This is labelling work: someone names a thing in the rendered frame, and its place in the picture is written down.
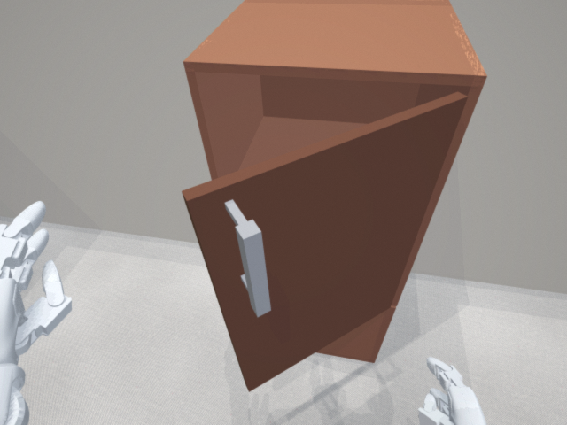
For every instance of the left robot forearm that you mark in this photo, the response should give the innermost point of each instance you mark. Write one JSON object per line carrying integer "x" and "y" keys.
{"x": 13, "y": 407}

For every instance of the robot right hand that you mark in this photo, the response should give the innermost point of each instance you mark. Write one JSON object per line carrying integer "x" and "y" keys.
{"x": 459, "y": 407}

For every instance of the handle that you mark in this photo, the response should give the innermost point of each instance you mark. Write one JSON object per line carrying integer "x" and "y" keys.
{"x": 251, "y": 249}

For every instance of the cupboard door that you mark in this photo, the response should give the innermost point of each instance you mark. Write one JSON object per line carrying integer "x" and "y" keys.
{"x": 338, "y": 219}

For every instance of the robot left hand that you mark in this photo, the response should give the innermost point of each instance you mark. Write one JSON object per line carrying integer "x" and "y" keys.
{"x": 19, "y": 250}

